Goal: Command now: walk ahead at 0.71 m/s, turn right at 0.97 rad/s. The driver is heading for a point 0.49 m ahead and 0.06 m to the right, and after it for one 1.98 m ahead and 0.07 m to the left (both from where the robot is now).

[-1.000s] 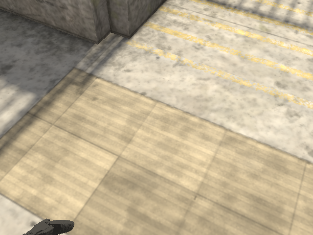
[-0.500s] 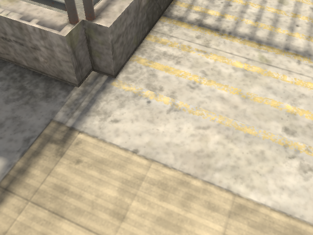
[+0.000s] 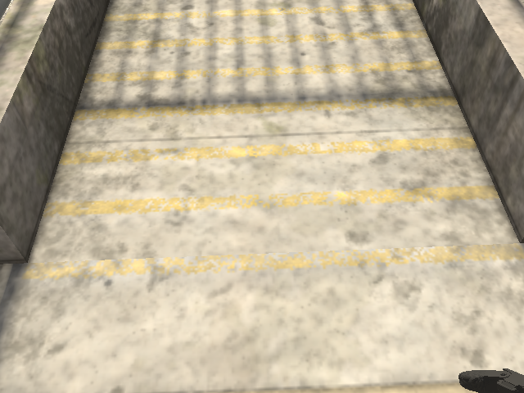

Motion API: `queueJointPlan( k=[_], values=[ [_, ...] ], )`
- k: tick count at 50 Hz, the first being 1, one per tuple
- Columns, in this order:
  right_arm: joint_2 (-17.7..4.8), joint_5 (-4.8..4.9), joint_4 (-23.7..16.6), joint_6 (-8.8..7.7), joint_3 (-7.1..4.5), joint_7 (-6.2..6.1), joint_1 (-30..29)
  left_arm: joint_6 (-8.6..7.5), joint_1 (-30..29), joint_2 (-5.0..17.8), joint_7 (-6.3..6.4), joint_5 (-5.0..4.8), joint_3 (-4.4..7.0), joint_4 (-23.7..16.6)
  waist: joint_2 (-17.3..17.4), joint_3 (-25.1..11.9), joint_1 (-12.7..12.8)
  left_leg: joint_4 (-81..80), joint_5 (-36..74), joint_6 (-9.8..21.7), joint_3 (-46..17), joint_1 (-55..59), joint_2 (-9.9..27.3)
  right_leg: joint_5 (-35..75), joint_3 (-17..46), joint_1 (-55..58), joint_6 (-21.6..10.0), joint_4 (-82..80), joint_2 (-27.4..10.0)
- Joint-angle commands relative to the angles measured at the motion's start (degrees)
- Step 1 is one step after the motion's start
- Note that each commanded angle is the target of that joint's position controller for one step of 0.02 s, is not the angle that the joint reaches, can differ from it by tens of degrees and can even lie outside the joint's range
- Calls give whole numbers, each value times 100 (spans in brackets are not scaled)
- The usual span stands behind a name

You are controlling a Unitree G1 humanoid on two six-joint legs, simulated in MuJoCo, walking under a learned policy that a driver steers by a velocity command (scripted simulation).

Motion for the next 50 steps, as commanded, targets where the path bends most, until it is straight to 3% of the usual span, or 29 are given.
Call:
queueJointPlan(
  k=[1,5,7,8,9,10,11,12,15,21,26,27,29,30,31,32,33,34,35,36,37,39,41,42,44,45,47,48,50],
  values=[
    [-363,54,-387,157,-8,4,-121,-12,-318,1109,-59,40,336,-497,-602,-165,-106,-770,242,-323,348,366,-208,-2093,1829,-342,-818,-1408,-913],
    [-517,221,-551,4,-29,-75,-195,-37,-578,1140,-124,8,359,-553,-686,-201,-86,-1905,484,-252,166,1175,-411,-2066,2208,-456,-637,-1061,-953],
    [-631,280,-327,-73,-102,-153,687,-63,-1107,1009,-119,-11,318,-677,-453,-254,-628,-2500,743,-99,166,2583,-437,-2218,2190,-1212,-380,-433,-791],
    [-889,241,-123,-131,-199,-225,1496,-117,-1305,744,-88,-17,240,-738,-68,-346,-1033,-2708,448,-7,44,3676,-146,-2478,1826,-2013,-136,424,-481],
    [-1426,67,-40,-199,-323,-310,2262,-224,-1398,115,-32,-70,56,-863,1212,-627,-1326,-3498,-1308,143,-1500,4362,1288,-2551,761,-2622,125,2428,184],
    [-1838,-66,-181,-211,-396,-282,1857,-247,-1182,17,-9,-188,-46,-1098,1821,-541,-878,-4625,-3233,447,-4093,4199,2226,-2095,263,-3645,179,3462,235],
    [-1481,-25,-323,-194,-366,-243,1332,-173,-1187,366,14,-51,-10,-1003,1001,-225,-627,-4495,-3249,610,-3974,3750,2311,-1402,157,-3753,214,4127,-441],
    [-1092,46,-361,-183,-261,-217,1226,-130,-1273,570,-58,74,48,-920,563,-156,-581,-4281,-2660,559,-3085,3515,1968,-1026,53,-3633,257,4261,-569],
    [-794,123,-92,-231,-151,-240,1583,-19,-1324,559,-350,154,48,-780,724,-35,-580,-4343,-814,345,-928,3212,1138,-282,-179,-3348,439,4610,-895],
    [-598,83,350,-413,-110,-126,2300,91,-2131,472,-432,94,-64,-850,518,523,-695,-4636,810,261,701,3173,978,675,-493,-3562,436,4357,-967],
    [-579,12,834,-430,-71,-211,3072,-29,-3063,122,-569,117,-302,-1004,415,1007,-892,-4851,2915,246,1488,3520,978,416,-1210,-3009,52,2505,-804],
    [-647,21,901,-409,-60,-230,3043,-67,-3020,52,-551,124,-354,-962,462,990,-783,-4840,4033,274,1640,3427,1010,234,-1371,-2418,-120,1994,-621],
    [-1048,103,1060,-339,-85,-301,2991,-85,-2701,205,-423,169,-325,-806,794,625,-393,-4190,7587,499,1742,3623,1215,-330,-1758,-1171,-334,1515,-50],
    [-1278,123,1123,-278,-103,-337,2885,-103,-1995,421,-335,202,-237,-604,955,161,89,-3186,8613,638,1708,3644,1366,-681,-1676,-269,-451,1408,101],
    [-1425,156,1143,-233,-108,-345,2728,-135,-769,667,-217,194,-107,-237,1080,-472,716,-1822,8549,813,1564,3287,1436,-812,-1313,1130,-595,1074,64],
    [-1313,236,1047,-235,-82,-315,2411,-186,424,949,-85,271,35,147,1003,-1047,1364,7,7026,855,1472,2037,1190,-626,-553,3004,-767,539,-558],
    [-189,332,736,-256,128,-106,2873,-237,336,1481,40,413,154,233,-667,-1879,496,2392,-515,707,1113,-405,86,-2189,1969,5011,-932,376,-2626],
    [-729,476,514,-314,-16,-149,2517,-264,495,1520,76,274,201,100,-65,-2577,718,3331,-626,883,-19,-833,-255,-2155,3677,4736,-878,-469,-3229],
    [-844,484,344,-332,-74,-170,1793,-311,278,1243,129,239,163,388,243,-1338,571,3047,191,892,-135,-1191,16,-1594,2650,3719,-625,-777,-2858],
    [-562,449,365,-337,4,-132,1837,-386,42,954,124,217,89,519,184,-416,244,2571,455,862,14,-1086,226,-1013,1924,2669,-584,-1065,-2698],
    [-443,368,509,-248,24,-77,1843,-486,-278,728,113,229,47,550,329,-36,-6,2228,565,819,14,-810,414,-941,1316,1968,-411,-1366,-2423],
    [-174,239,806,-1,48,47,2429,-590,-413,323,138,112,-76,672,-228,170,-415,2014,700,712,1,-330,552,-567,379,1237,-172,-1760,-2083],
    [-96,193,709,150,14,97,2056,-741,-318,209,118,-79,-95,896,-282,596,-522,1805,890,654,60,-719,670,193,-341,1043,66,-2037,-1904],
    [-130,233,713,180,-17,116,1794,-769,-363,95,76,-46,-123,938,-172,626,-506,1777,1134,680,199,-843,568,698,-888,1077,283,-2083,-1597],
    [-26,308,444,145,21,181,1230,-807,-237,-24,2,7,-158,1033,-515,830,-481,1166,1756,726,519,-944,470,2148,-1629,907,451,-2112,-1371],
    [37,326,342,132,68,191,995,-846,-171,7,12,-8,-158,1067,-636,857,-497,882,2005,780,744,-890,396,2737,-1859,903,436,-2102,-1344],
    [-49,312,209,93,104,249,601,-880,-146,130,69,-1,-142,1096,-304,908,-491,-103,2383,915,1183,-612,156,3724,-2227,1056,571,-2092,-1262],
    [-80,304,150,70,131,285,447,-888,-117,363,146,-31,-114,1104,-140,851,-497,-626,2566,957,1445,-205,-43,4561,-2287,1136,625,-2043,-1281],
    [-273,233,207,64,86,332,697,-876,-72,723,327,-34,-42,1099,-324,362,-767,-1124,2803,1095,1740,673,-478,6562,-2324,1651,720,-1322,-1565]
  ],
)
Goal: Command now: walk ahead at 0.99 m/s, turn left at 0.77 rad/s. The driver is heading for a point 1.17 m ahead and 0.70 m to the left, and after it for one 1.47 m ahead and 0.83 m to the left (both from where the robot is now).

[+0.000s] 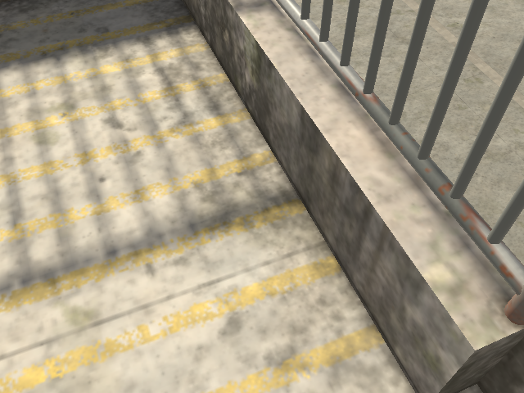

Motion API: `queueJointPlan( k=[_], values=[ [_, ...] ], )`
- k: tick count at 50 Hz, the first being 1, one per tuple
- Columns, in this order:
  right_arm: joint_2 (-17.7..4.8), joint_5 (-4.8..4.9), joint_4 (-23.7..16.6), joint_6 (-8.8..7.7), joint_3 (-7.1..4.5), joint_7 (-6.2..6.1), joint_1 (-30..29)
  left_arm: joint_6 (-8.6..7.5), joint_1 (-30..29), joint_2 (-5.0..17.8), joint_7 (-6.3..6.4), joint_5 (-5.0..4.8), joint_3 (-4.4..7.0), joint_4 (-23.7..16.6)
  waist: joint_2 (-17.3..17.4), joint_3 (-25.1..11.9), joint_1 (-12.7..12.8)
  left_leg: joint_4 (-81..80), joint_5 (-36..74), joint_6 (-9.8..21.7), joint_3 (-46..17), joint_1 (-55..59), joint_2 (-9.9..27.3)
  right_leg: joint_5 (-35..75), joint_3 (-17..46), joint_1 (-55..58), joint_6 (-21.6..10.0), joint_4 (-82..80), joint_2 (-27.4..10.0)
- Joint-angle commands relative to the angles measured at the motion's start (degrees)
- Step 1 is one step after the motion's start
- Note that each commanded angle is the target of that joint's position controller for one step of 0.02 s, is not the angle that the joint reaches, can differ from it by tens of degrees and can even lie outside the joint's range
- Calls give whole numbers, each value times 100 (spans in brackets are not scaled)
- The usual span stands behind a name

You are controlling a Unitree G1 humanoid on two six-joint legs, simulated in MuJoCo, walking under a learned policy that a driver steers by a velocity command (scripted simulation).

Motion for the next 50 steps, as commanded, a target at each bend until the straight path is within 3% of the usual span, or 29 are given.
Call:
queueJointPlan(
  k=[1,3,4,5,6,7,8,9,11,14,18,21,23,24,25,26,27,28,29,33,36,40,43,44,46,47,48,49,50],
  values=[
    [-354,-43,-90,-20,-48,53,765,-69,-727,1100,244,-9,196,-566,-685,-192,-934,-491,171,221,578,2598,-743,8798,-48,-1493,247,1083,-1521],
    [-922,-32,492,44,-331,-97,2884,152,-1381,1387,282,25,301,-822,-736,-1035,-1982,-470,-744,598,143,4754,-935,9059,207,-2140,170,3923,-1718],
    [-1202,65,695,47,-522,-232,3610,252,-1662,1202,192,26,295,-809,-38,-1121,-2319,-1115,-820,1062,-443,5636,-667,5446,141,-3031,148,6820,-1046],
    [-1434,153,740,104,-569,-337,3069,162,-1794,154,61,243,-16,-1101,1394,-448,-1511,-627,243,1297,-1378,5942,-319,-543,541,-5278,194,9155,-19],
    [-1811,2,428,156,-596,-326,2509,43,-1165,162,39,154,-104,-1731,1387,-1728,-784,-1979,-1559,2377,-4178,6939,690,-697,1811,-6646,320,9714,-91],
    [-1430,-47,171,149,-564,-373,2217,-76,-1437,395,13,250,-167,-1782,376,-1372,-833,-3366,-3594,2179,-5418,6367,1133,-246,2181,-6929,142,9039,-415],
    [-950,-94,139,133,-451,-373,1920,-90,-1612,571,-18,316,-138,-1686,-616,-489,-525,-3754,-4056,1798,-5233,5168,1075,201,2198,-6747,66,8315,-734],
    [-872,-50,183,64,-401,-382,1729,-4,-1704,549,9,383,-154,-1706,-910,-54,-226,-3754,-3656,1560,-4766,4099,816,242,2180,-6304,153,7839,-933],
    [-849,-114,57,-178,-342,-418,1328,282,-1683,506,-9,397,-241,-1768,-876,397,123,-4023,-3241,1415,-3854,2353,276,308,2128,-5402,414,6615,-1301],
    [-865,-47,-9,-368,-368,-327,1458,379,-2540,471,-61,268,-318,-2118,-480,429,-182,-4267,-1930,1348,-2984,1878,-291,1590,1777,-4881,573,4793,-1455],
    [-1026,44,-1,-365,-489,-308,1782,318,-3150,271,-127,51,-400,-2354,-178,57,-616,-3717,-10,806,-2660,2868,-596,2927,1565,-4400,525,2991,-964],
    [-1174,15,-147,-268,-570,-380,1733,282,-3084,355,-138,58,-367,-2474,80,-292,-627,-3081,618,606,-2944,3643,-365,2738,1660,-3990,389,2278,-729],
    [-1303,-20,-276,-268,-606,-381,1489,258,-2270,736,-47,18,-163,-2300,148,-890,-133,-2039,1660,323,-2948,3785,-392,1908,1691,-2666,293,2008,-463],
    [-1405,-32,-361,-314,-615,-324,1167,228,-1136,1013,54,11,-4,-2034,22,-1441,587,-801,1814,164,-2788,3374,-570,1605,1695,-1379,235,2113,-543],
    [-1019,-60,-523,-416,-515,-304,875,192,355,1409,191,101,205,-1776,-210,-2179,1226,981,719,112,-2461,2478,-803,156,2446,131,121,2319,-1406],
    [10,165,-826,-441,-272,-342,1349,181,489,1955,219,409,322,-1762,-2055,-2730,672,2859,-3511,-92,-1835,486,-1456,-1514,5380,1584,-236,1362,-3180],
    [-247,103,-1026,-334,-178,-356,1278,212,-298,1850,176,342,356,-1887,-2267,-2440,354,3700,-3145,-76,-1535,-558,-1046,-2252,7008,1119,-552,585,-3347],
    [-579,-96,-857,-219,-224,-345,874,221,-845,1160,135,306,237,-2002,-1143,-1595,312,3846,-2594,-65,-1423,-753,-647,-2426,6020,243,-617,640,-3021],
    [-445,-167,-806,-137,-193,-279,740,223,-836,782,92,263,178,-1870,-533,-1215,262,3718,-2235,-64,-1313,-673,-420,-1571,4975,-403,-471,795,-2850],
    [31,-187,-1232,108,-21,-15,237,117,-506,286,87,41,-24,-1216,-660,-219,-166,3222,-1749,-252,-1335,-103,17,681,2455,-2366,208,462,-2189],
    [-189,-174,-1563,227,18,106,-271,-54,-752,565,33,120,62,-1185,-877,-11,-381,2591,-1123,-301,-1178,-4,7,1757,1582,-2627,-45,-13,-2119],
    [-277,-242,-1739,227,96,184,-1081,-87,-573,866,23,21,149,-928,-259,743,-281,857,-539,-154,-499,36,60,2821,415,-2194,-53,-650,-1958],
    [-240,-259,-1525,36,131,276,-1205,12,-55,1301,58,81,228,-864,-328,-41,-198,-382,-461,173,443,1441,-743,6916,-136,-1231,104,389,-1693],
    [-312,-332,-1405,52,96,204,-953,119,89,1598,82,102,289,-824,-383,-158,-397,-407,-998,276,521,1583,-899,8024,-149,-870,129,1125,-1908],
    [-625,-241,-894,67,-98,-1,928,397,-276,1645,81,136,344,-989,-690,-883,-1269,-628,-1498,480,369,3276,-1178,9023,26,-1084,-65,3529,-2180],
    [-864,-165,-499,18,-315,-166,2034,489,-554,1510,12,59,327,-1173,-550,-1175,-1624,-1047,-1520,651,-208,5124,-1156,7324,135,-2605,-27,5378,-2084],
    [-1454,36,-422,91,-611,-369,1830,534,-879,642,-77,213,126,-1277,522,-560,-1245,-1327,-1827,852,-1627,5565,-401,685,133,-4571,166,7624,-877],
    [-2240,-234,-696,170,-758,-303,1644,380,-691,362,-5,170,-13,-2089,612,-1363,-622,-2086,-1608,2026,-4960,6977,938,-669,1169,-6587,388,9090,-301],
    [-2134,-142,-799,198,-846,-335,1899,158,-1154,684,-19,176,-9,-2272,-122,-1795,-1039,-3016,-2622,2139,-5690,7029,1174,-133,2112,-6929,357,8751,-582]
  ],
)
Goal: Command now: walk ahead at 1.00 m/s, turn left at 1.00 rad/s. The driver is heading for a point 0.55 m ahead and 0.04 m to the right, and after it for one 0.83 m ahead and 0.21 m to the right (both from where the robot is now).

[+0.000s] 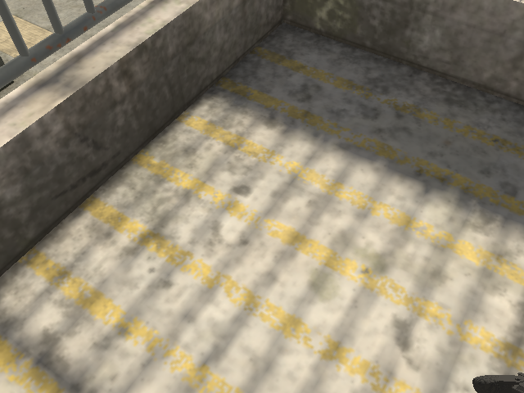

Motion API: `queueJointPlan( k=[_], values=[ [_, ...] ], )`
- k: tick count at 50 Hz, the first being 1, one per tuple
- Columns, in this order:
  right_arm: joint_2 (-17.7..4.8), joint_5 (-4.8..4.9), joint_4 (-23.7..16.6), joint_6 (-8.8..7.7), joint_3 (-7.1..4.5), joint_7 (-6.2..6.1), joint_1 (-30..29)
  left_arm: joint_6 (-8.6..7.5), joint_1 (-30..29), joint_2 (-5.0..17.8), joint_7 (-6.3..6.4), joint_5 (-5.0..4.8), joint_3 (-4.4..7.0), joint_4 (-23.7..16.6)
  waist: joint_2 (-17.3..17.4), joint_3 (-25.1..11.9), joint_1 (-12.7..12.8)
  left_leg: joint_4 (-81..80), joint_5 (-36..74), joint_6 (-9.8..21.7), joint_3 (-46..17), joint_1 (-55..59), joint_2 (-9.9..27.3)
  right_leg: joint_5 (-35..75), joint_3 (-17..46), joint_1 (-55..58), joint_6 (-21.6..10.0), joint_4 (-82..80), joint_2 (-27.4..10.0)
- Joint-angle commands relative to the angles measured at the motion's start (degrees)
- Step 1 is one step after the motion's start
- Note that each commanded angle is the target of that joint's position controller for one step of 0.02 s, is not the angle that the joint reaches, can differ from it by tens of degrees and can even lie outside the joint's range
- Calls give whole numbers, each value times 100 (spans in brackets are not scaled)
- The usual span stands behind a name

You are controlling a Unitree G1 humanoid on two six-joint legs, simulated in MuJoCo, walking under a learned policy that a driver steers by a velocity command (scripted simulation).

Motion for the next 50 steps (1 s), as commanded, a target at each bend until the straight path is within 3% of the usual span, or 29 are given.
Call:
queueJointPlan(
  k=[1,2,4,6,8,10,14,15,16,17,18,19,20,21,22,23,24,25,27,29,33,36,37,38,39,40,42,45,50],
  values=[
    [-1521,27,91,76,-648,-202,1894,-453,-928,849,-26,-77,101,-1371,-541,-1079,-797,-2874,-963,1422,-5396,4734,2274,-183,1190,-4917,-126,1925,250],
    [-1147,-4,130,-21,-532,-187,1665,-447,-946,804,-17,-38,105,-1324,-977,-578,-437,-2847,-573,1154,-4903,3713,2002,-120,1186,-4407,-144,1207,43],
    [-891,64,108,-180,-382,-246,1248,-202,-858,748,-4,160,84,-1265,-739,-124,-13,-2896,191,937,-3884,2303,1423,-458,1155,-3736,19,393,-154],
    [-766,89,197,-336,-297,-257,1262,-13,-1219,635,3,181,17,-1409,-531,139,18,-3045,737,905,-3414,1381,1137,-388,1026,-3482,181,-562,-318],
    [-669,87,263,-432,-280,-252,1300,3,-2025,348,-47,53,-101,-1700,-385,84,-157,-3094,1165,636,-2870,785,783,1029,871,-2846,229,-1692,-297],
    [-645,161,345,-511,-266,-223,1356,-63,-2081,182,-107,-55,-164,-1637,-252,-195,-239,-3039,1728,366,-2576,564,589,2458,747,-1857,125,-2559,-85],
    [-717,196,656,-540,-271,-225,1952,-96,-2245,405,-119,-71,-47,-1525,-94,-232,-522,-2671,2943,58,-2773,2005,970,2503,605,-1435,-124,-3805,251],
    [-924,169,736,-509,-318,-268,2075,-98,-2108,612,-53,-42,48,-1494,-9,-342,-416,-2274,3733,-32,-2739,2404,990,1869,536,-1304,-175,-4002,444],
    [-1054,161,776,-497,-334,-243,2056,-151,-1374,789,7,-25,190,-1289,-71,-767,-42,-1274,4569,-128,-2516,2638,934,1442,370,-575,-270,-4115,655],
    [-1029,110,761,-521,-312,-220,1844,-179,-350,986,111,-32,312,-1072,-61,-1233,582,106,4332,-251,-2285,2123,807,1031,486,602,-360,-3991,464],
    [-438,86,615,-585,-164,-241,1734,-205,816,1362,228,107,433,-913,-570,-1886,998,2187,2851,-387,-1913,1204,544,-505,1824,1793,-563,-3981,-653],
    [200,445,491,-608,-15,-245,2731,-262,561,1887,143,215,548,-774,-2790,-2328,85,3809,-966,-755,-1377,-319,-353,356,5583,2540,-1410,-5385,-2253],
    [-273,203,654,-536,-33,-349,2246,-242,-92,1292,50,98,505,-937,-1468,-1472,100,4105,-755,-667,-1367,-1066,221,702,5446,1940,-1623,-5408,-2003],
    [-311,118,637,-494,-65,-334,1589,-282,-379,816,-14,9,392,-943,-634,-901,179,3947,-505,-733,-1377,-984,422,1976,4231,1194,-1631,-5210,-1774],
    [-223,46,567,-454,-53,-300,1256,-313,-388,552,-49,60,300,-767,-195,-508,95,3711,-583,-782,-1298,-784,511,3441,3339,512,-1560,-5144,-1523],
    [-169,-4,478,-411,-64,-260,1037,-378,-249,459,-48,33,262,-593,-427,-422,57,3280,-724,-830,-1388,-740,620,4426,2647,310,-1440,-5116,-1302],
    [-354,453,357,-369,-148,-264,989,-573,-733,403,-67,-280,294,-684,-976,-503,-14,3081,-889,-954,-1483,-813,958,4488,2113,525,-1340,-5221,-995],
    [-373,500,343,-330,-127,-248,927,-651,-866,335,-105,-360,269,-600,-1010,-525,-89,2581,-858,-1028,-1419,-774,1013,4445,1906,446,-1243,-5329,-846],
    [-75,334,231,-283,-54,-264,552,-650,-970,389,-99,-393,301,-428,-698,-234,-168,1315,-756,-1161,-1146,-608,1067,4947,1571,-83,-1246,-5498,-824],
    [152,251,155,-351,80,-170,411,-532,-1264,833,-43,-395,416,-418,-793,-384,-250,19,273,-1177,-826,194,1022,5150,980,-697,-1236,-5604,-534],
    [-221,182,207,-397,2,26,132,-495,-1127,963,69,-402,409,-273,-767,-717,-247,-1088,1910,-999,-822,1200,818,4360,742,-656,-1018,-5402,-449],
    [-294,-81,345,-441,-120,-49,456,-463,-693,996,58,-431,402,-2,-322,-910,-581,-1623,2882,-617,-685,2471,635,4400,767,-781,-748,-4292,-200],
    [-736,-160,350,-474,-219,-122,794,-448,-706,801,46,-309,312,-103,142,-1221,-718,-1386,5504,-361,-1327,3322,1432,3079,594,-1307,-441,-3168,215],
    [-780,-331,289,-414,-153,-185,948,-359,116,201,15,-328,88,-50,1331,-2366,-465,-1187,7600,885,-3116,4748,3312,-1177,783,-2433,3,-907,681],
    [-598,-140,217,-305,-124,-184,1042,-265,61,705,20,-453,180,2,1060,-3039,-675,-1235,7249,1006,-3358,4796,3348,-2210,1428,-2580,76,-83,709],
    [-636,14,153,-220,-151,-219,728,-187,-318,1030,39,-503,296,-166,602,-2620,-615,-1426,6098,769,-2907,4404,3142,-2083,1397,-2983,100,151,547],
    [-338,147,197,-135,-69,-316,202,72,-667,870,181,-417,324,-202,200,-1593,-395,-1917,4104,386,-2259,3193,2734,-1536,1064,-3276,244,-61,228],
    [-321,-39,172,-81,-99,-409,-398,455,-299,599,298,-363,329,-236,758,-1070,55,-2662,2403,234,-1353,1439,2402,-832,737,-2337,416,-176,185],
    [-429,22,199,-77,-208,-587,-719,507,-806,568,188,-295,341,-552,569,-1147,58,-2744,1636,9,-564,1226,2505,353,607,-1646,123,-1764,-69]
  ],
)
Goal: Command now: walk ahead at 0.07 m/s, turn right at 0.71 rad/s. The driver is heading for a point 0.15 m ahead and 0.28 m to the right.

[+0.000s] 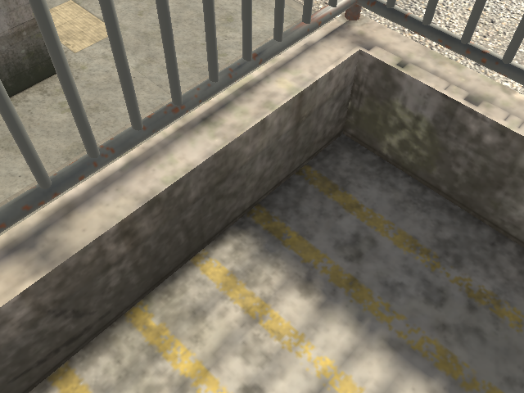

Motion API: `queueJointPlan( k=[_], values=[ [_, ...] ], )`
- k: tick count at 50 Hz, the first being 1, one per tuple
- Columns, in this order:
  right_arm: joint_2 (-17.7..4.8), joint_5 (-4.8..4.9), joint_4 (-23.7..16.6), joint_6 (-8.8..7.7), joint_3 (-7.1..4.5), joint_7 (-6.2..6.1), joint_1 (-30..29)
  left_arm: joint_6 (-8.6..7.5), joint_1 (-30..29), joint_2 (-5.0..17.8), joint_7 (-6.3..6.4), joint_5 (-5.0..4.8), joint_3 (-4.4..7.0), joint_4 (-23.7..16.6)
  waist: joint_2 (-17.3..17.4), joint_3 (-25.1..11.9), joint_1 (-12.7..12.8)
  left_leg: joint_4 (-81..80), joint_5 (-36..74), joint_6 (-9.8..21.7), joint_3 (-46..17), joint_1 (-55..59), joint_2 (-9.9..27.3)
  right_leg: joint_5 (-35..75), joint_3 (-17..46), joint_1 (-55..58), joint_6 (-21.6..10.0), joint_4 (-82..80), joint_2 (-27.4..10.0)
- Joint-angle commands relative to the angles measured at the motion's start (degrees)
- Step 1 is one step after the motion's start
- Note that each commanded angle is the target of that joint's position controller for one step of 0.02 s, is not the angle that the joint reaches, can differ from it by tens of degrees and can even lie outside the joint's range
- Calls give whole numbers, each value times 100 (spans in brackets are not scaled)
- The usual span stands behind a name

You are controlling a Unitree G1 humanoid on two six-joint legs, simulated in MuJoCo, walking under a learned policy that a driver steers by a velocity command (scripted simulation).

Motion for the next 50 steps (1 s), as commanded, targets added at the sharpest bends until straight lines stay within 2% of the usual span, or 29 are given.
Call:
queueJointPlan(
  k=[1,3,4,5,6,7,8,9,10,11,12,14,18,22,25,27,28,29,30,31,32,33,37,39,43,46,48,49,50],
  values=[
    [-939,49,-416,-66,-296,-131,-561,16,503,345,-100,46,107,-304,1020,-1167,271,-918,696,1074,-591,324,1526,580,-41,1150,-173,-688,-195],
    [-967,101,-322,-26,-341,-111,-431,30,473,435,-207,57,149,-346,965,-1104,255,-683,444,930,-408,475,1606,587,-260,1362,-360,-1235,-131],
    [-958,187,-268,2,-365,-102,-445,29,693,437,-246,36,189,-279,888,-1076,373,-420,214,756,-251,475,1550,812,-399,1615,-490,-1714,-38],
    [-843,293,-203,28,-362,-97,-369,30,934,509,-263,87,254,-174,582,-960,435,138,-314,471,-54,281,1335,943,-389,1943,-708,-2268,145],
    [-640,376,-53,88,-346,-77,-89,22,1024,678,-255,125,314,-169,-174,-547,429,1097,-1180,68,237,-295,956,1601,253,2153,-1043,-3060,12],
    [-509,180,-229,172,-342,-66,132,-30,943,1473,-175,135,471,-407,-2176,-24,95,3038,-3066,-583,477,-1913,-28,3109,2745,2302,-1869,-3795,-1366],
    [-661,61,-515,114,-369,-121,-778,-198,932,1567,-213,354,418,-603,-1856,-399,452,4037,-3316,-518,-756,-2353,-512,2791,3685,2049,-2521,-4360,-1651],
    [-832,176,-559,75,-431,-143,-885,-326,698,1479,-239,386,426,-621,-1296,-403,323,4198,-2752,-337,-1120,-2463,-430,1990,3361,2075,-2270,-4455,-1431],
    [-908,217,-428,50,-477,-169,-713,-375,330,1368,-197,219,423,-692,-967,-406,99,4014,-2125,-240,-1271,-2426,-317,1629,2979,2085,-1883,-4366,-1136],
    [-994,172,-263,47,-520,-208,-547,-340,56,1140,-135,73,358,-768,-712,-469,-2,3884,-1731,-267,-1300,-2313,-249,1695,2658,2080,-1625,-4189,-1002],
    [-960,108,-199,31,-527,-204,-477,-287,-92,1017,-59,25,306,-846,-681,-628,-57,3840,-1450,-317,-1278,-2011,-314,2031,2421,1938,-1517,-4044,-854],
    [-741,142,-165,-7,-489,-108,-399,-203,27,841,47,25,254,-923,-538,-993,-69,3636,-1090,-404,-1294,-1652,-527,2488,2224,2078,-1470,-3871,-613],
    [-547,218,-202,-96,-384,-7,-577,-133,245,953,137,-42,349,-1015,-567,-1019,49,2169,-959,-533,-1491,-1476,-724,2320,2538,2437,-1452,-3710,-433],
    [-682,274,-170,-164,-386,99,-490,-42,177,1000,77,-13,401,-1191,-868,-986,116,1306,-1095,-542,-1561,-851,-823,2277,3089,2245,-1522,-3652,-353],
    [-869,291,-138,-239,-449,173,-201,-11,-20,999,20,-62,423,-1312,-976,-1006,38,441,-1067,-452,-1591,-180,-787,2473,3442,2163,-1443,-3495,-199],
    [-1021,288,-12,-263,-540,191,234,14,-228,880,-9,-124,382,-1408,-792,-1032,-156,-730,-115,-301,-1517,901,-446,1828,3305,1679,-1161,-3128,188],
    [-1282,226,-51,-216,-599,161,237,40,216,524,-36,-74,288,-1346,134,-1297,111,-831,113,100,-2321,1746,599,-132,2682,1081,-907,-2208,699],
    [-1549,13,-88,-144,-614,136,87,8,358,509,-58,-104,279,-1510,1788,-1032,385,-1000,1026,1009,-3712,1844,1600,-1406,1480,-141,-582,-991,1454],
    [-1271,-54,-251,-171,-574,127,-111,-63,412,1072,-106,-2,425,-1436,1582,-840,339,-1029,1155,1409,-3855,1589,2035,-1195,1334,-524,-318,194,909],
    [-958,6,-380,-160,-493,72,-355,-57,403,1302,-137,-29,509,-1293,1163,-733,334,-926,910,1262,-3123,1414,1719,-746,1154,-495,-222,633,699],
    [-812,72,-440,-119,-450,12,-486,-8,413,1218,-134,-32,512,-1184,878,-621,327,-843,499,1017,-2529,1319,1296,-360,1043,-507,-143,884,603],
    [-782,139,-460,-86,-424,-51,-492,31,408,1067,-144,-18,466,-1180,819,-552,259,-830,408,940,-2205,1346,1137,-57,928,-676,-73,1218,534],
    [-992,62,-371,10,-440,-146,96,16,-166,614,-219,-113,256,-1502,956,-493,-175,-936,1121,1121,-1409,1839,1148,309,295,-1080,127,713,113],
    [-1132,55,-355,33,-487,-113,260,4,-291,544,-244,-82,219,-1589,1019,-656,-283,-900,1413,1196,-1207,2147,1325,263,223,-993,176,268,-56],
    [-1373,118,-420,55,-581,16,62,26,-200,462,-319,-49,191,-1571,1106,-760,-187,-829,1543,1021,-484,1798,1435,413,-125,-7,22,-809,-127],
    [-1430,274,-395,-12,-633,163,61,148,-130,543,-366,-62,265,-1535,1170,-728,-107,-562,1444,798,-176,1715,1582,470,-377,606,-218,-1634,-24],
    [-1352,391,-359,-40,-638,224,22,210,148,551,-390,-74,345,-1443,1058,-783,131,39,1241,469,91,1630,1577,871,-522,1271,-494,-2617,152],
    [-1135,410,-249,-50,-597,261,251,201,549,707,-330,-46,454,-1293,657,-898,289,836,892,150,381,1216,1315,1425,-394,2085,-728,-3190,332],
    [-919,252,-316,-64,-539,285,369,157,1048,1392,-228,-49,682,-1236,-670,-871,424,2478,-850,-343,695,-343,746,3656,1035,3355,-1202,-3599,-421]
  ],
)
